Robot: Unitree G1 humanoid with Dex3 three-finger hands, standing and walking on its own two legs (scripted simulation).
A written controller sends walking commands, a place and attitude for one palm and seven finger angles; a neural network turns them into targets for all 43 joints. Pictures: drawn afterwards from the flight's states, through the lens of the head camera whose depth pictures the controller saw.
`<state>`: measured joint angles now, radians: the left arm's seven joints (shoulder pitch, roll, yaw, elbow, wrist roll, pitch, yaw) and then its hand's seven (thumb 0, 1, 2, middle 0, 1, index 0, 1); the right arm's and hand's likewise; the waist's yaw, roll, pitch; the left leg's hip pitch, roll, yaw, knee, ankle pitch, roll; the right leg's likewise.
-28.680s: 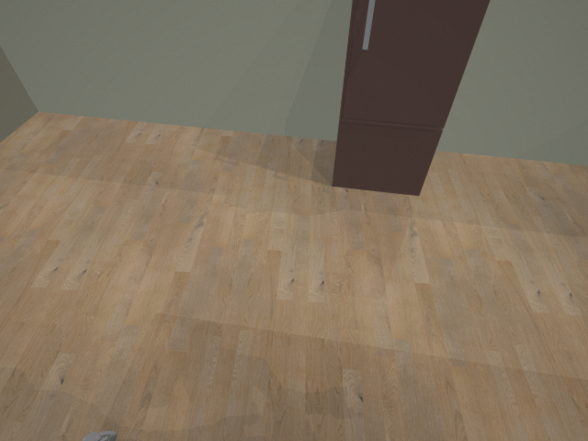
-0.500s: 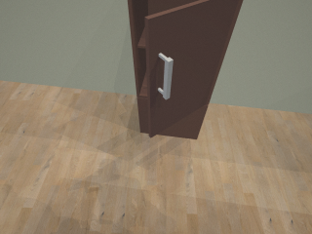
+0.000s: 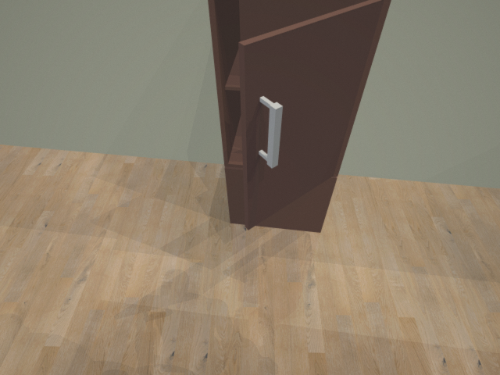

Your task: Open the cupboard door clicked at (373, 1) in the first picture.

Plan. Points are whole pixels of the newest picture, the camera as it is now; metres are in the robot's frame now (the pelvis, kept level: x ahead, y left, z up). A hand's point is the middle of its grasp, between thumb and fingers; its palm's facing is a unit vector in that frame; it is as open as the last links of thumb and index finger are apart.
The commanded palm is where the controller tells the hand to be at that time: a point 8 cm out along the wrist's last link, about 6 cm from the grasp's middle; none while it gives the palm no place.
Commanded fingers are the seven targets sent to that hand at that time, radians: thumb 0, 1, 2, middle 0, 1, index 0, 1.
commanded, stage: let the arm hang, fingers relaxed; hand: left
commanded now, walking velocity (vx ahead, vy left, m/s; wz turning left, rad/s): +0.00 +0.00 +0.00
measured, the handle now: (268, 133) +0.61 -0.01 +0.04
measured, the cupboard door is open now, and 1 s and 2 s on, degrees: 45 45 45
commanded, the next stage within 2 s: look to check the result in 0.14 s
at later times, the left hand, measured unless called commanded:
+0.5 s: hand out of the picture +0.04 +0.22 -0.17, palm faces +0.02 -0.96 -0.28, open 7.4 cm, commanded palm none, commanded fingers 0.00 0.90 0.90 -0.20 -0.30 -0.20 -0.30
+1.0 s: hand out of the picture +0.10 +0.23 -0.16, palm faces -0.01 -0.95 -0.32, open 7.4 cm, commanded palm none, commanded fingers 0.00 0.90 0.90 -0.20 -0.30 -0.20 -0.30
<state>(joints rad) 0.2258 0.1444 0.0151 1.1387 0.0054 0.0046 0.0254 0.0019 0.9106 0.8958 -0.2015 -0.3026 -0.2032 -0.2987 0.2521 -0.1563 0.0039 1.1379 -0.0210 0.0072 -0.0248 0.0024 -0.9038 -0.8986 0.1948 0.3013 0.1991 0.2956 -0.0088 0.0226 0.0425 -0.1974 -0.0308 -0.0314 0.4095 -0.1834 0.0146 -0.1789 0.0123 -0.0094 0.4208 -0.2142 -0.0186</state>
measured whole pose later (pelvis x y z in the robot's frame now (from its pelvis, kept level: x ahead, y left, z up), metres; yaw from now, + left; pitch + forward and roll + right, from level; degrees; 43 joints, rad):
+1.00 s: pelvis +0.03 +0.00 +0.00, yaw -2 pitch -1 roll +0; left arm 0.13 0.28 0.03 1.11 0.01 0.00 0.02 0.00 0.91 0.90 -0.20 -0.30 -0.20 -0.30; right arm 0.10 -0.29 -0.01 1.11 -0.02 0.00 -0.02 0.00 -0.90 -0.90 0.20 0.30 0.20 0.30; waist 0.01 0.02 0.06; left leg -0.15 -0.02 0.00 0.36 -0.20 0.01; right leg -0.14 0.02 0.02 0.37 -0.22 -0.02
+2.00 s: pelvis +0.03 -0.02 -0.02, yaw -35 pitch +1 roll -1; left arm 0.17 0.28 0.09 0.87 0.01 0.05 -0.04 0.00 0.91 0.90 -0.20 -0.30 -0.20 -0.30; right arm 0.21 -0.23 -0.03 0.89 -0.03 0.03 -0.02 0.00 -0.90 -0.90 0.20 0.30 0.20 0.30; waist 0.02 0.03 0.11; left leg -0.22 0.14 0.08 0.61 -0.39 -0.07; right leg -0.37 0.00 -0.06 0.67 -0.30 0.01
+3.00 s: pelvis +0.09 -0.11 -0.01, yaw -73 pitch +2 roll -1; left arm 0.22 0.24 0.09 0.96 0.03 0.04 -0.05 0.01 0.91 0.90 -0.20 -0.30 -0.20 -0.30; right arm 0.28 -0.21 -0.02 0.89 -0.04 -0.05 -0.01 0.00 -0.90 -0.90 0.20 0.30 0.20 0.30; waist 0.00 -0.03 0.05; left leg -0.22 0.08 0.13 0.51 -0.33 -0.01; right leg -0.49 -0.01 -0.01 1.09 -0.41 -0.01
